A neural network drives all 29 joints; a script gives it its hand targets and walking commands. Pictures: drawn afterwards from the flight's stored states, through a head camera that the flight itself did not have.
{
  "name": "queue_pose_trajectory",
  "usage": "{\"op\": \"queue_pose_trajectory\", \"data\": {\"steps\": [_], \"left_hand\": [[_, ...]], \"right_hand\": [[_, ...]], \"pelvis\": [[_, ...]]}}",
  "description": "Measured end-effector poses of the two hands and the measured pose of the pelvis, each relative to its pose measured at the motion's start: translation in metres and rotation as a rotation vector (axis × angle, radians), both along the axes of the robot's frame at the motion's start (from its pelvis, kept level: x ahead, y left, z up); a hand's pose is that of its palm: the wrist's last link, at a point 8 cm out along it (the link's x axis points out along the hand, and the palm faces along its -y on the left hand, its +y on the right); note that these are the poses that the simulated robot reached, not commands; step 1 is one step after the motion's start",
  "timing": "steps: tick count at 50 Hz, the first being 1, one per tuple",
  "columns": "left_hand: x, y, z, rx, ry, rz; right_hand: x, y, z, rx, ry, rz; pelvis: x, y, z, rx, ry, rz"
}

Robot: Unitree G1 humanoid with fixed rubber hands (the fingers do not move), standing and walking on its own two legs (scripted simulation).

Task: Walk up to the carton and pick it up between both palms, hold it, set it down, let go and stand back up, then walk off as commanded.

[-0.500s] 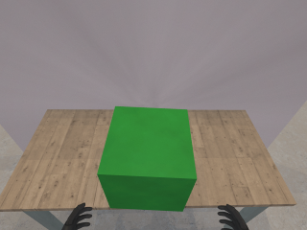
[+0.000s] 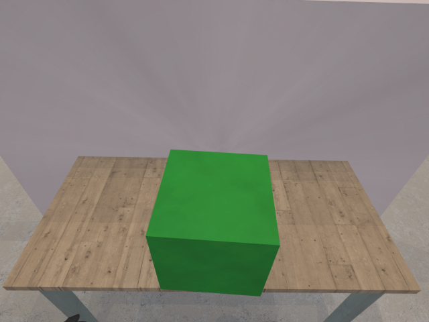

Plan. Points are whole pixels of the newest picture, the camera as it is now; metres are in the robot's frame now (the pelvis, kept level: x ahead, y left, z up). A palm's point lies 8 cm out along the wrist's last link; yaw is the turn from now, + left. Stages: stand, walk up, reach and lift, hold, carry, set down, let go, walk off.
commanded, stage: stand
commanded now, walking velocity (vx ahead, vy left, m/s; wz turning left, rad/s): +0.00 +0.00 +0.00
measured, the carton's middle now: (214, 221) +0.39 +0.01 -0.08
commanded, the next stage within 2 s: walk off in 0.72 s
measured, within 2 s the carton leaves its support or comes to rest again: neither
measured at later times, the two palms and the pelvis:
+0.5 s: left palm out of the picture -0.01 +0.30 -0.11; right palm out of the picture +0.03 -0.27 -0.10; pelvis -0.06 +0.01 +0.00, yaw +1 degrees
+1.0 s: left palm out of the picture -0.01 +0.30 -0.11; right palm out of the picture +0.01 -0.29 -0.10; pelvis -0.10 +0.00 -0.02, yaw +0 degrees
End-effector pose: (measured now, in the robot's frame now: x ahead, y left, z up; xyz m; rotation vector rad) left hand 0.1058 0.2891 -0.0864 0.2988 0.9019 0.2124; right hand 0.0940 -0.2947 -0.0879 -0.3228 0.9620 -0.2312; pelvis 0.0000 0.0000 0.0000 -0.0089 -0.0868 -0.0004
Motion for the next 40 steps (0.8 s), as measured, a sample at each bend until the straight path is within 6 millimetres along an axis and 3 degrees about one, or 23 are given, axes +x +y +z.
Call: {"op": "queue_pose_trajectory", "data": {"steps": [17,29,34,40], "left_hand": [[-0.074,0.004,-0.017,-0.031,0.109,0.011],[-0.130,0.013,-0.026,-0.019,0.207,0.055],[-0.142,0.013,-0.027,-0.013,0.228,0.064],[-0.140,0.009,-0.026,-0.015,0.210,0.052]], "right_hand": [[-0.047,0.022,-0.012,0.046,0.075,0.040],[-0.074,0.016,-0.017,0.041,0.121,0.039],[-0.082,0.012,-0.019,0.042,0.127,0.029],[-0.089,0.007,-0.020,0.042,0.129,0.020]], "pelvis": [[-0.044,0.009,0.002,0.002,-0.024,0.017],[-0.068,0.008,0.000,0.002,-0.017,0.020],[-0.075,0.006,-0.001,0.003,-0.012,0.018],[-0.080,0.003,-0.002,0.004,-0.001,0.014]]}}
